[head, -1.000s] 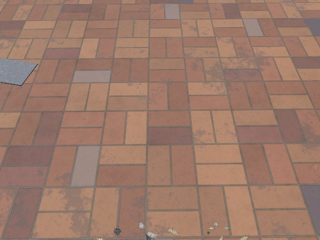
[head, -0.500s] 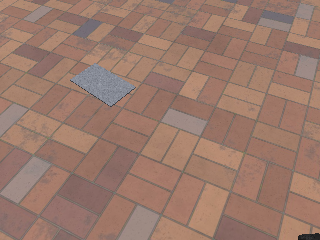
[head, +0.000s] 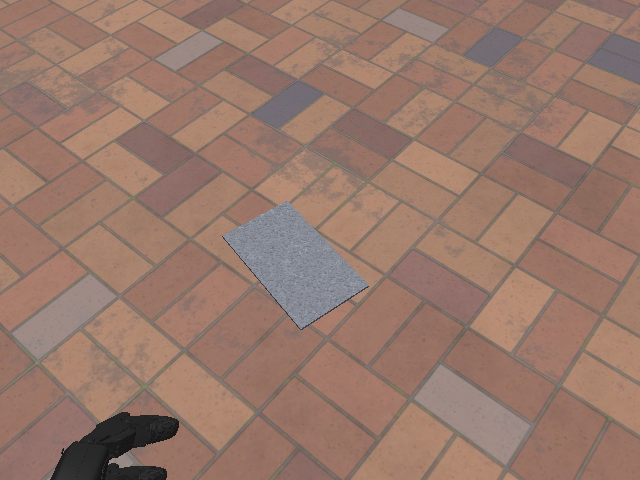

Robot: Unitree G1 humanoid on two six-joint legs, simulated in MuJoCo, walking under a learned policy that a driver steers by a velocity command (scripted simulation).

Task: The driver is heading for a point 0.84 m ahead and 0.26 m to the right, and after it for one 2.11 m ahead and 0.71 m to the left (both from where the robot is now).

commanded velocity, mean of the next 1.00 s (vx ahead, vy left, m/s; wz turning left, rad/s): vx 1.00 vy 0.00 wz -0.49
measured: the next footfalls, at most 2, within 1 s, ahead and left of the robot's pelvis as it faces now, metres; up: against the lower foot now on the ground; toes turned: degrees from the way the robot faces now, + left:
right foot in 0.08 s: +0.30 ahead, -0.13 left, +0.00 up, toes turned -3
left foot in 0.52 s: +0.74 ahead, +0.00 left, +0.00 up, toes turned -24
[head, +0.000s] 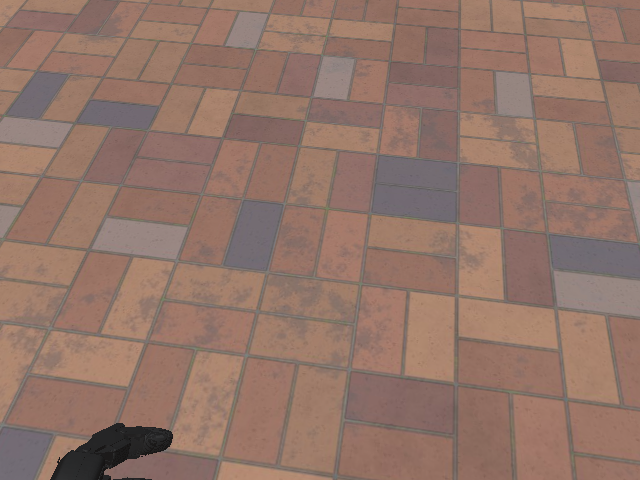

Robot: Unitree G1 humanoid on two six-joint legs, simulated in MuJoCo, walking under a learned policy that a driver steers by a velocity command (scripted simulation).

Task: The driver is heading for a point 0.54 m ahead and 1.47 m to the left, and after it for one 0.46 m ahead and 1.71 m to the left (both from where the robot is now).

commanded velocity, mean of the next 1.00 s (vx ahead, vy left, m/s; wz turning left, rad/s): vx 1.00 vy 0.00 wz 0.86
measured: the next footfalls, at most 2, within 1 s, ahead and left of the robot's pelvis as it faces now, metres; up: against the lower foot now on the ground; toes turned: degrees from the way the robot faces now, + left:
left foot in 0.38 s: +0.54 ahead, +0.12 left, +0.00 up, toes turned +21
right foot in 0.80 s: +1.00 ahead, +0.19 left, +0.00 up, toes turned +45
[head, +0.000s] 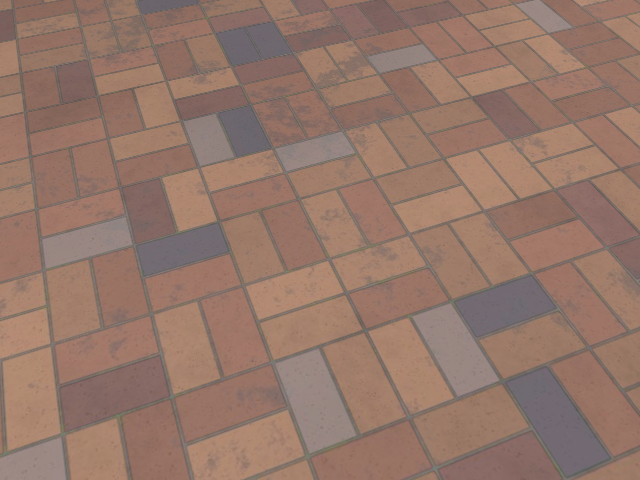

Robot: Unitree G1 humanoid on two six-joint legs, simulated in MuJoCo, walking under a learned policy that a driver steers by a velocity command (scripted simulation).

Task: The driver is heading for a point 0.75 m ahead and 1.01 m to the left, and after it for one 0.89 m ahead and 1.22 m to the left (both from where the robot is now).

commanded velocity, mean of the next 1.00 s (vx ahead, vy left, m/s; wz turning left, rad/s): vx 0.60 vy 0.00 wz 0.98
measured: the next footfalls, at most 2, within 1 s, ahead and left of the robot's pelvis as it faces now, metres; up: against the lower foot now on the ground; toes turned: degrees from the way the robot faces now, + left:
left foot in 0.28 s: +0.41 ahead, +0.07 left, +0.00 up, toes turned +19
right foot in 0.64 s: +0.82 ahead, +0.10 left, +0.00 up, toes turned +41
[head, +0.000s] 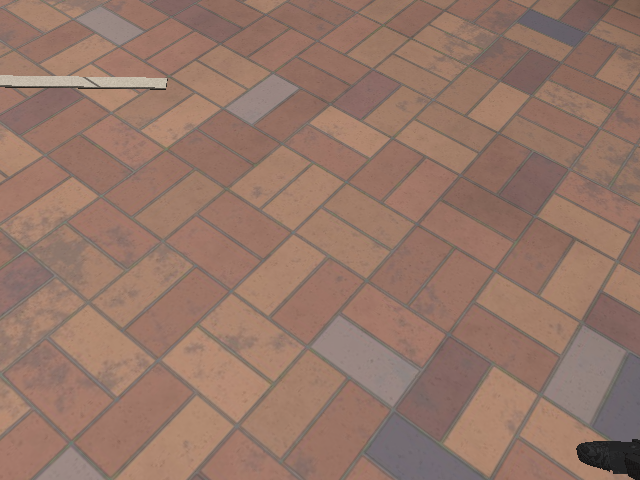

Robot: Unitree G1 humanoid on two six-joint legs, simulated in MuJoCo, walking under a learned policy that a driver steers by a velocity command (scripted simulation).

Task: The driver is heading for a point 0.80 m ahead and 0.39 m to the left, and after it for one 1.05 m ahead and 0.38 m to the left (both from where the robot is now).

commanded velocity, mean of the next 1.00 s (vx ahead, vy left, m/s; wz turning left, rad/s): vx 0.61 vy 0.00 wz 0.54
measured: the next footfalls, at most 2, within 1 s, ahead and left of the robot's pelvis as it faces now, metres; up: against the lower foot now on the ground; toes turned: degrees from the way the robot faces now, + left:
left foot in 0.04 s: +0.10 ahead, +0.10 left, +0.00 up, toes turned +3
right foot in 0.42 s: +0.09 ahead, -0.09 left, +0.00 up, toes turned +3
